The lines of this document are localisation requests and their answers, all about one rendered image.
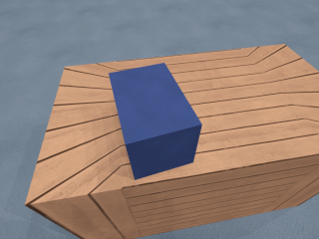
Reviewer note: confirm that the carton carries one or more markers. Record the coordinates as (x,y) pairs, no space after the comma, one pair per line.
(159,126)

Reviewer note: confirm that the pedestal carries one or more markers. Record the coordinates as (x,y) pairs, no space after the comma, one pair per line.
(258,147)

